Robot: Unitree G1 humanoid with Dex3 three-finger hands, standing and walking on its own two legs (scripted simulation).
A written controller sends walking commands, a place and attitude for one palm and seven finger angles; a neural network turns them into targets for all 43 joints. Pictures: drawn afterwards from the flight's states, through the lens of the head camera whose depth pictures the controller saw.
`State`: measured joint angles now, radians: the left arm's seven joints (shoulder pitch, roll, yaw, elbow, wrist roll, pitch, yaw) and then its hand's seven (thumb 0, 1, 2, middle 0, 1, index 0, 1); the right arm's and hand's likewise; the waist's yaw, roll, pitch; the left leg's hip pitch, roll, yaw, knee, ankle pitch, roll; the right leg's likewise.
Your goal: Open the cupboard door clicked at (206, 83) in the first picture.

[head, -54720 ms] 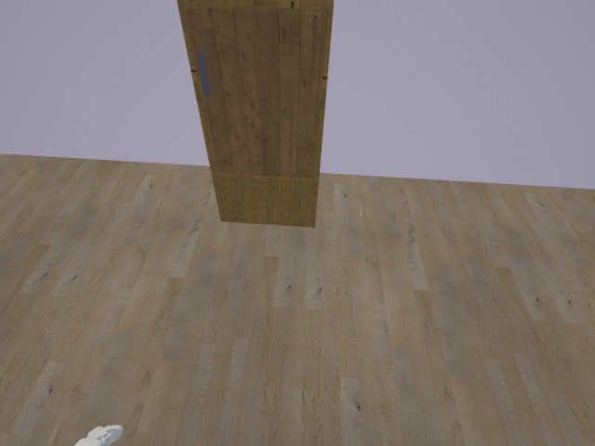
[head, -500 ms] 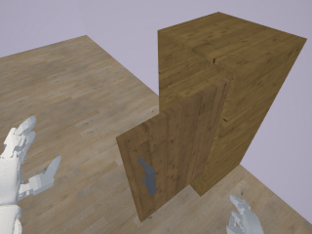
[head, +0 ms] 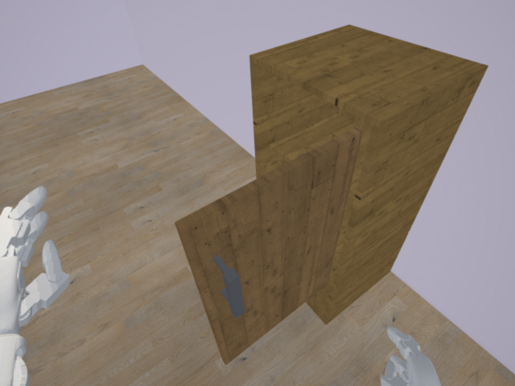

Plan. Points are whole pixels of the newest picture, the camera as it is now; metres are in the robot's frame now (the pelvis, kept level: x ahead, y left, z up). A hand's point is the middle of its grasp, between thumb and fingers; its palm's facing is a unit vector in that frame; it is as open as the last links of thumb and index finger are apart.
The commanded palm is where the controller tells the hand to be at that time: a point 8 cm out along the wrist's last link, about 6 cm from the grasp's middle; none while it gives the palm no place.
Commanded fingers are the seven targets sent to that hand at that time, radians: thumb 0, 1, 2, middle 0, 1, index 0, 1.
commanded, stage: step back with the hand held close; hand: left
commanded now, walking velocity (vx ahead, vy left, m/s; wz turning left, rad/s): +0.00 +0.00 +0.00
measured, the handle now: (228, 286) +0.30 +0.10 -0.04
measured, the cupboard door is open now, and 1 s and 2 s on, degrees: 91 91 91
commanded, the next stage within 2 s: stop stepping back and stand still in 1.46 s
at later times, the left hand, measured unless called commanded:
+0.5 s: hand (35, 295) +0.16 +0.28 +0.16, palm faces +0.37 -0.76 -0.53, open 7.4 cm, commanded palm +0.10 +0.32 +0.17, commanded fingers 0.00 0.90 0.90 -0.20 -0.30 -0.20 -0.30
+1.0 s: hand out of the picture +0.10 +0.30 +0.16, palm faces +0.46 -0.75 -0.48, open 7.4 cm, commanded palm +0.03 +0.34 +0.17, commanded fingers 0.00 0.90 0.90 -0.20 -0.30 -0.20 -0.30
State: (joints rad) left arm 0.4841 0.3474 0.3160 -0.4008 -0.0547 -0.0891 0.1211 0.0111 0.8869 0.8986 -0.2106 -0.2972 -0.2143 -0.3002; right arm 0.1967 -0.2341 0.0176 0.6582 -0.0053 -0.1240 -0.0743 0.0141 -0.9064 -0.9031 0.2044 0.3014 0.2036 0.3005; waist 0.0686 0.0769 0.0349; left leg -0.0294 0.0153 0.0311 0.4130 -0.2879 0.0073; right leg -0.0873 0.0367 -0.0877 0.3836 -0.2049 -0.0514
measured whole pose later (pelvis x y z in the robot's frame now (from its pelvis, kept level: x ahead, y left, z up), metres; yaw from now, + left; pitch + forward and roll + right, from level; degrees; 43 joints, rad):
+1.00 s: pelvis -0.10 +0.04 -0.02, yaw +2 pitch -1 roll -2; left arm 0.52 0.43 0.44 -0.54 0.01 -0.23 0.18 0.01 0.89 0.90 -0.21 -0.30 -0.22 -0.30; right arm 0.24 -0.21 0.00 0.59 -0.02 -0.09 -0.09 0.01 -0.90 -0.90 0.21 0.30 0.21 0.30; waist -0.02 -0.01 0.03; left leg -0.41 -0.03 0.02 0.65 -0.24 0.07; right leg -0.40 0.03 -0.01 0.70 -0.21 0.01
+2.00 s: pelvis -0.29 +0.00 -0.02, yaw +3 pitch -1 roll +0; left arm 0.46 0.37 0.40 -0.41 -0.02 -0.18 0.18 0.01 0.89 0.90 -0.21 -0.30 -0.21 -0.30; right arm 0.25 -0.22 0.01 0.66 -0.02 -0.10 -0.07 0.01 -0.90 -0.90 0.21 0.30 0.21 0.30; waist -0.02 -0.02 -0.03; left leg -0.25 0.01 0.03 0.59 -0.45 0.04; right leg -0.44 0.02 -0.04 0.60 -0.31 -0.03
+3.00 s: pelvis -0.31 -0.04 +0.00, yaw +6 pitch -1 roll +0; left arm 0.29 0.21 0.00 1.03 0.01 0.02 0.02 -0.02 0.96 0.90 -0.20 -0.30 -0.21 -0.30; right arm 0.24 -0.19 0.00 1.05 -0.02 0.03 -0.01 0.01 -0.91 -0.90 0.20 0.30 0.20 0.30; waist -0.01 0.02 0.08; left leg -0.25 0.02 -0.01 0.46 -0.19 -0.01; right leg -0.19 0.04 -0.01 0.45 -0.24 -0.04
